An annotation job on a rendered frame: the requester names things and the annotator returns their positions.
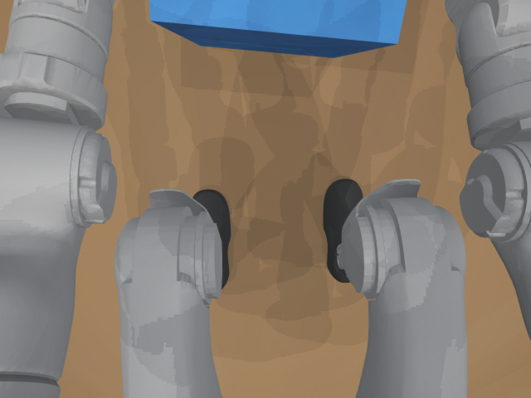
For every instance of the left robot thigh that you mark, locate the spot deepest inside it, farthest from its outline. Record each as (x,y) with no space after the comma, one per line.
(165,339)

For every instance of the robot thigh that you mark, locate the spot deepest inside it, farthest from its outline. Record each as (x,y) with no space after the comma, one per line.
(417,339)
(165,339)

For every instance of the right robot upper arm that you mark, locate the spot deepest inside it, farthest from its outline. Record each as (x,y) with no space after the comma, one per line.
(496,203)

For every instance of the left robot upper arm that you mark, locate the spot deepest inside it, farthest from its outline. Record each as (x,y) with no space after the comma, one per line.
(56,180)

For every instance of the right robot thigh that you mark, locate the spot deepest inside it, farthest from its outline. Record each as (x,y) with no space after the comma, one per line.
(417,339)

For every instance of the carton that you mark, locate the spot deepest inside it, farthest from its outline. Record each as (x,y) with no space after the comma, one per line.
(325,28)

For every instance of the robot right forearm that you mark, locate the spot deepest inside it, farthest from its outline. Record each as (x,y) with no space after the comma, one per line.
(493,45)

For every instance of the robot left forearm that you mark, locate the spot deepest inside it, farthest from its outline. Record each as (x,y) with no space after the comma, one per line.
(53,66)

